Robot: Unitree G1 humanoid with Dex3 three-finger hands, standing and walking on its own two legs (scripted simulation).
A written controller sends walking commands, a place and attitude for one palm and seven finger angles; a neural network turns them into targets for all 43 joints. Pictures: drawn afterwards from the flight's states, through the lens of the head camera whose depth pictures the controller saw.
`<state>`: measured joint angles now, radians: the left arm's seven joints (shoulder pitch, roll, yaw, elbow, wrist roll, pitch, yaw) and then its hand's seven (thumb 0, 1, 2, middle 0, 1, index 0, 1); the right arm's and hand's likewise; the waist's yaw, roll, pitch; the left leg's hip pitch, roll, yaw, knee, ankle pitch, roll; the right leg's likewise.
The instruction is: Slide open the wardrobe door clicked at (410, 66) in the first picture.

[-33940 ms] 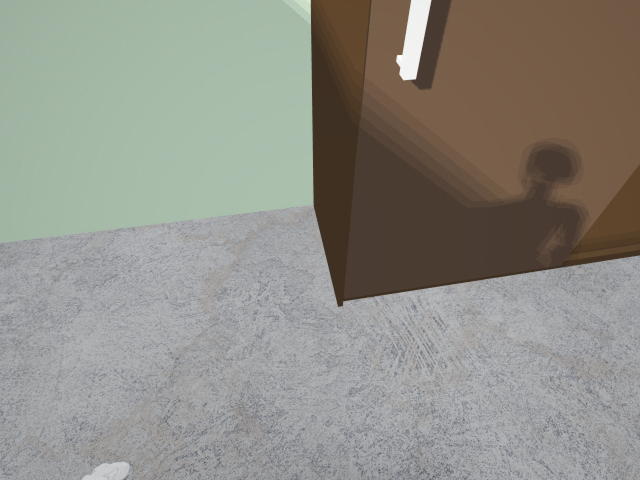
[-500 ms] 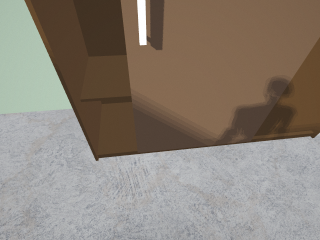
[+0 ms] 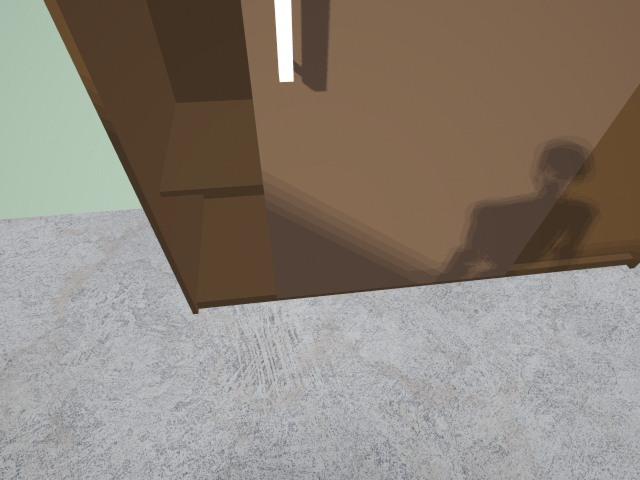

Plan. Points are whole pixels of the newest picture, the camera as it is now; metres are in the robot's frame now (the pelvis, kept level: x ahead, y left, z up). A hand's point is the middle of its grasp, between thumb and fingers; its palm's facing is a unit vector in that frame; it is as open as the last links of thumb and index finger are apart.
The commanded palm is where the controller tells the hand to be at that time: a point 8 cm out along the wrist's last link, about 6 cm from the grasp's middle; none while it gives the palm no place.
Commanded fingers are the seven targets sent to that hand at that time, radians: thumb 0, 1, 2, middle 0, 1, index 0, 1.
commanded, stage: look to check the result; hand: left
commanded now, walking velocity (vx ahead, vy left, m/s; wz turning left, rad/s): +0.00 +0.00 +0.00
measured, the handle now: (282, 6) +0.75 +0.11 +0.23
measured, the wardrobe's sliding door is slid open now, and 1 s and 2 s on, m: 0.28 0.28 0.28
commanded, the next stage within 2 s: turn to face it in 0.10 s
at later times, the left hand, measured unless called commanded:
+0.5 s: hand out of the picture +0.03 +0.18 -0.18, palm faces +0.03 -0.98 -0.21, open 7.4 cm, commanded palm none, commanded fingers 0.00 0.90 0.90 -0.20 -0.30 -0.20 -0.30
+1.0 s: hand out of the picture +0.01 +0.16 -0.18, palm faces +0.12 -0.97 -0.21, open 7.4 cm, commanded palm none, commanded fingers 0.00 0.90 0.90 -0.20 -0.30 -0.20 -0.30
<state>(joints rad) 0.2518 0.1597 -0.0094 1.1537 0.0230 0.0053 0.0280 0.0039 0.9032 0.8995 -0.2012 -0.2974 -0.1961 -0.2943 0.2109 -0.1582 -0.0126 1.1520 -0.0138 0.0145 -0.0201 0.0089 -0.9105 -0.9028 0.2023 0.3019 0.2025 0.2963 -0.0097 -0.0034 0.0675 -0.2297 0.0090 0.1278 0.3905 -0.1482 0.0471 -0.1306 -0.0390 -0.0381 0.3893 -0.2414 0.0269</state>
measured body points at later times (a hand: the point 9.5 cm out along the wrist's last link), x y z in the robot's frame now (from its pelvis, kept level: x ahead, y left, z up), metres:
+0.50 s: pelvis +0.01 +0.00 +0.00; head +0.03 +0.00 +0.44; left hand +0.02 +0.23 -0.16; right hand +0.03 -0.23 -0.16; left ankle +0.04 +0.09 -0.74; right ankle -0.02 -0.14 -0.74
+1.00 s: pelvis +0.04 -0.02 -0.01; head +0.06 -0.02 +0.44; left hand +0.00 +0.21 -0.16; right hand +0.08 -0.26 -0.17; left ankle +0.04 +0.09 -0.73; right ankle -0.01 -0.12 -0.74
